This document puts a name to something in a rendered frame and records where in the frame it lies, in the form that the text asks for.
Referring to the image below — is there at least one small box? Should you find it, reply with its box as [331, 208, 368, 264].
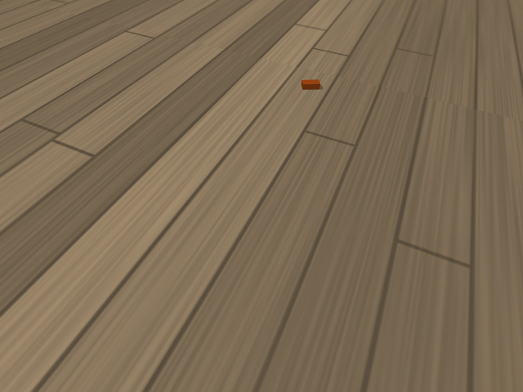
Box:
[302, 79, 320, 90]

